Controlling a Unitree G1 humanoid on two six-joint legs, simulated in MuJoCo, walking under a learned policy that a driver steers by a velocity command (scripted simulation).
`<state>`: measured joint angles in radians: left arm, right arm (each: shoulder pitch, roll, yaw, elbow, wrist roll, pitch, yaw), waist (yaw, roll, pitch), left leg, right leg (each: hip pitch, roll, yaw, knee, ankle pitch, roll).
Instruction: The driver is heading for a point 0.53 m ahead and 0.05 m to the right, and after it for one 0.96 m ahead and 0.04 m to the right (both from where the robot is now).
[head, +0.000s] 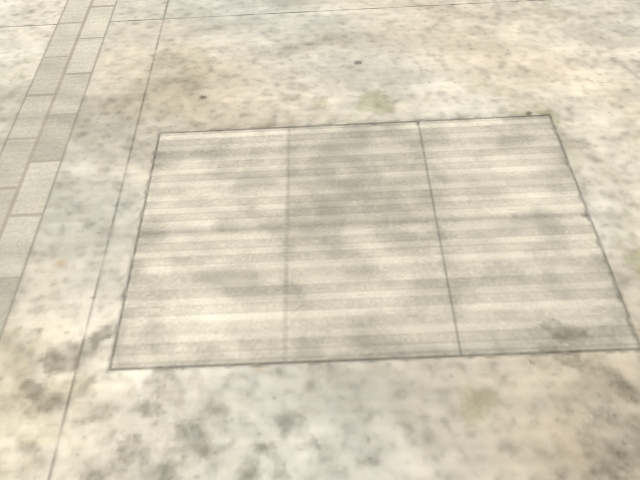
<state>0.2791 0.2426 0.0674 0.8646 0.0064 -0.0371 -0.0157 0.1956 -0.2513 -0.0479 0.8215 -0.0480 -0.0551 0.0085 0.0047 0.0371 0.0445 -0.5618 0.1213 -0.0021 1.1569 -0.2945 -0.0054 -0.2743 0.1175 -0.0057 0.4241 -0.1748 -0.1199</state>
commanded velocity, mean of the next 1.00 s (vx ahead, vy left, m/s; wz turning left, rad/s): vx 0.35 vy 0.00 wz -0.32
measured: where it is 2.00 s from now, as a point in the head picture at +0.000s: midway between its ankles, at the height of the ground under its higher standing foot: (391, 470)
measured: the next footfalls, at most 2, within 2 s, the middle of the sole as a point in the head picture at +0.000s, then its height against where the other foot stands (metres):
left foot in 0.38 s outside the picture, level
right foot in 0.82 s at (447, 447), level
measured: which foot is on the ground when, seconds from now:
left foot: up 0.00-0.36, down 0.38-0.84, up 0.86-1.00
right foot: down 0.00-0.38, up 0.40-0.80, down 0.82-1.00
